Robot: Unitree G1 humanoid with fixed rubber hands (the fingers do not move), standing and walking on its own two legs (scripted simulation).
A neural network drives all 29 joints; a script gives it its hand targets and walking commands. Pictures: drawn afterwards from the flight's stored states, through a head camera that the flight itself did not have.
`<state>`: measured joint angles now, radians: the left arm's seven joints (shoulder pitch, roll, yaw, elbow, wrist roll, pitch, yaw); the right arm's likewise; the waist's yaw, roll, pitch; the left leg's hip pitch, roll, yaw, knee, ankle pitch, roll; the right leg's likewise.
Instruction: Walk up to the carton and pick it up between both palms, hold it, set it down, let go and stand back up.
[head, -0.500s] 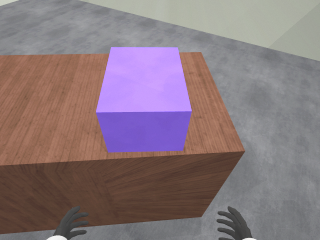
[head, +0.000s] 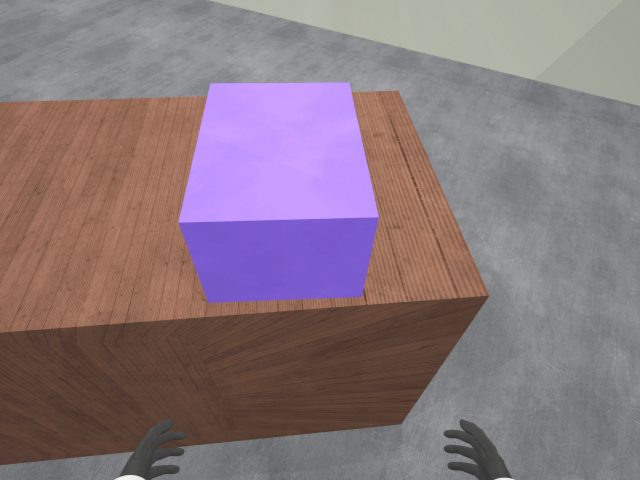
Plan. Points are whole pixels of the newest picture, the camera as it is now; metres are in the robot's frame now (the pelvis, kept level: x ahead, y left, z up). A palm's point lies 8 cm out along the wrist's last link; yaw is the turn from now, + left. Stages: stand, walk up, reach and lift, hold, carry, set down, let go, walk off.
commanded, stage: stand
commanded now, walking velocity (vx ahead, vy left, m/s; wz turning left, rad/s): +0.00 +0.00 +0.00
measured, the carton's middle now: (283, 185) +0.55 +0.06 +0.04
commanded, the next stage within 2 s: none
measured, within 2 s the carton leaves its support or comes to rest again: neither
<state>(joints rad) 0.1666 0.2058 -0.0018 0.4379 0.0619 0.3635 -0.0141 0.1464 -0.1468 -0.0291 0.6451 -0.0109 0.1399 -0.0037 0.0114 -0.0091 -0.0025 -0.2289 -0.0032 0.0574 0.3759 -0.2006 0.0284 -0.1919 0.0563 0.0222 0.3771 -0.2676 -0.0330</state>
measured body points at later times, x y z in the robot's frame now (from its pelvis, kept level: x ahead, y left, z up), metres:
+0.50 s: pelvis +0.11 -0.01 -0.01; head +0.10 -0.02 +0.44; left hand +0.11 +0.23 -0.15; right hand +0.11 -0.26 -0.16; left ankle +0.00 +0.10 -0.73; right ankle -0.03 -0.10 -0.74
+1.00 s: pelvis +0.15 -0.01 +0.00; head +0.17 -0.02 +0.45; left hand +0.13 +0.23 -0.14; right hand +0.04 -0.22 -0.15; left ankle +0.02 +0.10 -0.70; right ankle +0.04 -0.08 -0.73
